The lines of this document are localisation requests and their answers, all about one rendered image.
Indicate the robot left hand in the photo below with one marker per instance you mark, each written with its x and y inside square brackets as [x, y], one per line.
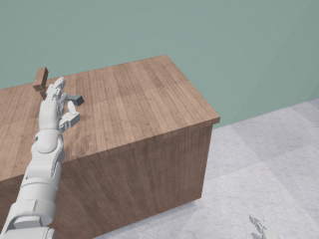
[51, 114]

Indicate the robot right hand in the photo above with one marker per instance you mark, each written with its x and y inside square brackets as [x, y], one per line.
[263, 227]

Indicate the left robot forearm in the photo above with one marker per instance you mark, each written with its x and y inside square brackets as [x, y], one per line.
[35, 204]

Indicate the tap lever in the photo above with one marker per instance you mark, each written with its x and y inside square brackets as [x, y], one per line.
[76, 99]

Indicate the left robot upper arm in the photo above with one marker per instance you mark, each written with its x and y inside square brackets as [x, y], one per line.
[44, 232]

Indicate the counter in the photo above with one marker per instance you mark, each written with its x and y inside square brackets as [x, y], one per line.
[139, 149]

